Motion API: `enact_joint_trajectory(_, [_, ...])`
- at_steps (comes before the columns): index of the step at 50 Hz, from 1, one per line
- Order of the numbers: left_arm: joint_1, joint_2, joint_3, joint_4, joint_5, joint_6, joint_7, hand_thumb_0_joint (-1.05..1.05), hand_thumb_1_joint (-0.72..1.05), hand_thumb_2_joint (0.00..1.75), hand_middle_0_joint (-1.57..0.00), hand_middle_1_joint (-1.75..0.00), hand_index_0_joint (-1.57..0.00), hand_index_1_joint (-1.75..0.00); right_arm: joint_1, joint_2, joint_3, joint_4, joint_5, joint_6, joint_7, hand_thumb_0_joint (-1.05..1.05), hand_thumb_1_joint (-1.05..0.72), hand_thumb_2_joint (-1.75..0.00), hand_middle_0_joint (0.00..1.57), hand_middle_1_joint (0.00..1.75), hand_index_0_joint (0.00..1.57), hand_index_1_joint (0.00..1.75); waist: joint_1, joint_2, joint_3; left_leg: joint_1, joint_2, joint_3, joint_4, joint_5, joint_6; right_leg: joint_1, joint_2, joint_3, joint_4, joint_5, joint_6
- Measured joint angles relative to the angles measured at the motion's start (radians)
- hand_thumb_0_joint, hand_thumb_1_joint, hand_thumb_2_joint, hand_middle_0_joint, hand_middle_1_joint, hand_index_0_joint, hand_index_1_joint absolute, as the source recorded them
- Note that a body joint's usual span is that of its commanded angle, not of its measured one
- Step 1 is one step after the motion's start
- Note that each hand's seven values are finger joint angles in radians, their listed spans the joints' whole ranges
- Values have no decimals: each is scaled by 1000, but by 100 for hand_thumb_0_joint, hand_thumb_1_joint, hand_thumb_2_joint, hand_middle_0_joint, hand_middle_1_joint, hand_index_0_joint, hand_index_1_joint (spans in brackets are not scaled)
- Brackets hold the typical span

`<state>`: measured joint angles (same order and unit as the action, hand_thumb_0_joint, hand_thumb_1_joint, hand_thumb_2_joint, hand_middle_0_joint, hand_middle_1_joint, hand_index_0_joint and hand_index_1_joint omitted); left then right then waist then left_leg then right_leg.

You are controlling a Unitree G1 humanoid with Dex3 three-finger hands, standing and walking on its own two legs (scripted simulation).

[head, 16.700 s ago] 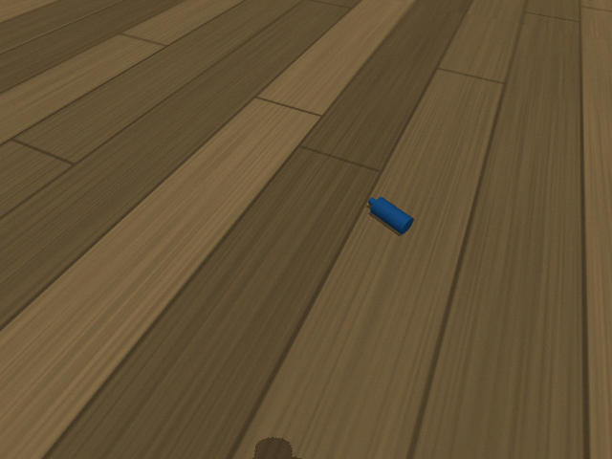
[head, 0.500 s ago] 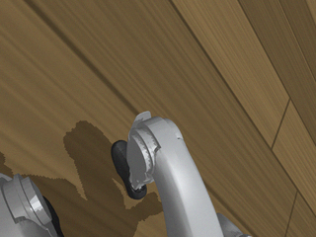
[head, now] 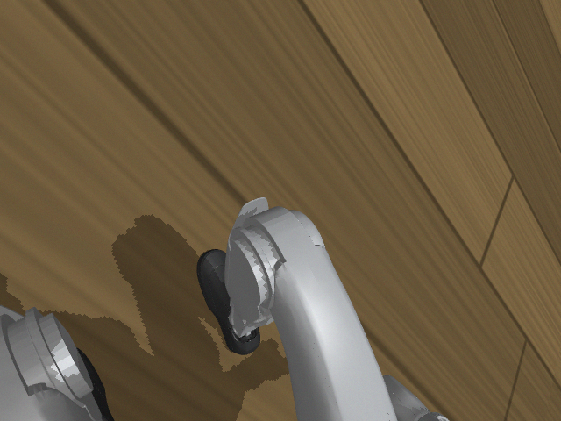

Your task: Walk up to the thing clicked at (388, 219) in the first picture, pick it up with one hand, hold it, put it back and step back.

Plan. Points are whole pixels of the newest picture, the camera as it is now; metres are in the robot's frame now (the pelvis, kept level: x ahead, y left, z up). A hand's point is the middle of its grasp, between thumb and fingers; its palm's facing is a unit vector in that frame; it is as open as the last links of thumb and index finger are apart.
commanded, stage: settle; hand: left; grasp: from above
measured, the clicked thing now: out of the picture +0.50 +0.34 -0.27
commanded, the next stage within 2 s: lift in 0.86 s
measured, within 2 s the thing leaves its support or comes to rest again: leaves its support in 0.30 s
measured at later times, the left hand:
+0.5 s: hand out of the picture +0.49 +0.34 -0.21, palm faces -0.40 -0.14 -0.91, open 11.0 cm
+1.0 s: hand out of the picture +0.49 +0.33 -0.12, palm faces -0.43 -0.11 -0.89, open 11.0 cm
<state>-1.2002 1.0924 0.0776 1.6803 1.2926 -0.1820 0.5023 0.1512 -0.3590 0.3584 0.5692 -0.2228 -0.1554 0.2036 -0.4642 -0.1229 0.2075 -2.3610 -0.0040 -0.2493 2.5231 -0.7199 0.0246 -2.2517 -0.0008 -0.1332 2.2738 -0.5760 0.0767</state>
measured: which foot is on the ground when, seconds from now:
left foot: down 0.00-1.00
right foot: down 0.00-1.00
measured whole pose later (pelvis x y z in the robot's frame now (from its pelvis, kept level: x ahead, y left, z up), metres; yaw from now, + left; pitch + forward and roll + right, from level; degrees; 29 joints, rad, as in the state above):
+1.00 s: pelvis +0.00 -0.01 +0.02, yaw +6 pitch +35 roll -11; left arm -1.13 0.84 0.04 1.37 1.24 -0.13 0.19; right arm 0.20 -0.32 0.15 0.59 -0.12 0.01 0.14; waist -0.34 0.01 0.01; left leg -2.33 -0.02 -0.15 2.39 -0.67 0.01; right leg -2.26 -0.04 -0.06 2.23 -0.58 0.06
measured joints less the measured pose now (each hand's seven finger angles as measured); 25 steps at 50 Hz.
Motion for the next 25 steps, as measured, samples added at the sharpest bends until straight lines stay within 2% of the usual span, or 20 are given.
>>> enact_joint_trajectory(3, [-3, 5, -3, -1, -3, -1, -2, 1, -12, 62, -46, -83, -51, -75, -2, 0, 1, -1, -1, 1, -1, 0, -91, -89, 20, 30, 20, 30, -2, -2, 6, 1, 0, 0, 1, 2, 1, 2, 0, 1, 0, 2, 5])
enact_joint_trajectory(10, [19, -12, 23, -51, -3, 12, -33, 1, -12, 61, -49, -79, -55, -70, 16, 3, -12, 1, 5, 8, -2, 0, -91, -90, 20, 30, 20, 30, 7, 4, -3, -6, 0, 4, -2, 5, 2, -7, -1, 3, -1, 3, -5])
enact_joint_trajectory(18, [84, -62, 80, -172, 7, 20, -89, 1, -13, 60, -52, -75, -57, -67, 56, 4, -68, 16, 18, 32, 9, 0, -91, -89, 20, 30, 20, 30, 42, 34, -49, -19, -8, 8, -8, -2, -6, -21, -11, 4, 5, -11, -23])
enact_joint_trajectory(25, [124, -143, 40, -275, -25, 49, -159, 1, -11, 57, -53, -75, -58, -66, 75, 8, -143, 39, 49, 61, 20, 0, -91, -89, 20, 30, 20, 30, 85, 74, -121, -19, -14, 35, -31, -5, -6, -30, -25, 25, 5, -29, -26])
